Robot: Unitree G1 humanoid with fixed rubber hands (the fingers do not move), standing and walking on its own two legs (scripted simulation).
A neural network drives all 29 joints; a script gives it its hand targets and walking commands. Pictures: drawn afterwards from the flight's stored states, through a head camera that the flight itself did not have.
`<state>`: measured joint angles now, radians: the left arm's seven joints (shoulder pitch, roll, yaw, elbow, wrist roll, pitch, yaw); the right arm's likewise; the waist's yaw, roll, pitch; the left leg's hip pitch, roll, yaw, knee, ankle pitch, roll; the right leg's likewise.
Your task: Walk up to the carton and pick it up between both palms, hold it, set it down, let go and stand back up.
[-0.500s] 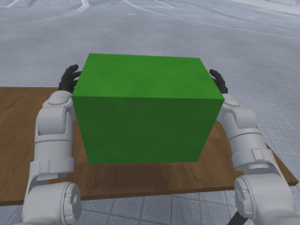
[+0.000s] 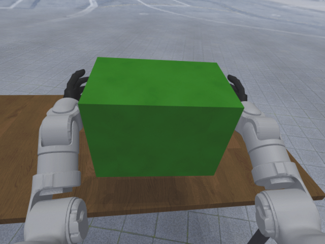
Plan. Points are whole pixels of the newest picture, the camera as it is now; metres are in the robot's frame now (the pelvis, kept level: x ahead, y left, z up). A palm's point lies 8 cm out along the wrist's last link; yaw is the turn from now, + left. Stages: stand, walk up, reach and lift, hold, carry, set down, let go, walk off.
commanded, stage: hold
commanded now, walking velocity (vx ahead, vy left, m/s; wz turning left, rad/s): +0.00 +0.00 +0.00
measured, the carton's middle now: (157, 118) +0.37 +0.00 +0.19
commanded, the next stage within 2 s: none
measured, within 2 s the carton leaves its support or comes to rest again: neither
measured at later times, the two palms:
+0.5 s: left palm (72, 103) +0.36 +0.19 +0.23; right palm (236, 105) +0.37 -0.19 +0.23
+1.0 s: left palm (74, 103) +0.37 +0.19 +0.23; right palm (236, 105) +0.37 -0.19 +0.23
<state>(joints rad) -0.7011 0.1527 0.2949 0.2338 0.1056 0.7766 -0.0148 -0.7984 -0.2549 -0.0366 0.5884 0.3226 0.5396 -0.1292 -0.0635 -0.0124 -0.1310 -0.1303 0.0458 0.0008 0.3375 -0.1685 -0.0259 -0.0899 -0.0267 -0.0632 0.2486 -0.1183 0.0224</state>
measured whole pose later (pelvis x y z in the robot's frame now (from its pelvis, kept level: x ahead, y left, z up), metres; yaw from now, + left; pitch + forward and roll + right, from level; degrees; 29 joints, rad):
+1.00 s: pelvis +0.00 +0.00 +0.00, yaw +0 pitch -2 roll -1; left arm -0.68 0.15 0.29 0.21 0.10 0.77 -0.01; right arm -0.79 -0.27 -0.03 0.57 0.33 0.55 -0.13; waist -0.07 -0.01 -0.13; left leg -0.13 0.04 0.00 0.34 -0.18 -0.02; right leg -0.09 -0.03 -0.06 0.24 -0.12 0.03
